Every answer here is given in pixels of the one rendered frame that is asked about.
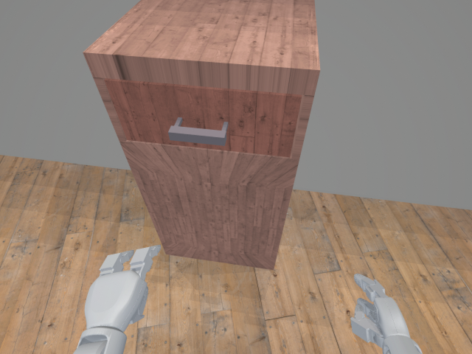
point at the handle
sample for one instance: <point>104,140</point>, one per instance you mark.
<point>197,135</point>

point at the robot left forearm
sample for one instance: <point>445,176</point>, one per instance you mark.
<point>101,340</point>

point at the robot right hand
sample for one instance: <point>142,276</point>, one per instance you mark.
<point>383,319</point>

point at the robot left hand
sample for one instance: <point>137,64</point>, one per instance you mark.
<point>117,298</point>

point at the drawer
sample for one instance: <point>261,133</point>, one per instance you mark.
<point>259,122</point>

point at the cabinet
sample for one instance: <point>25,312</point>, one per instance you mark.
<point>207,204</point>

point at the robot right forearm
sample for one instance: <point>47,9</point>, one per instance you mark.
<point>400,345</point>

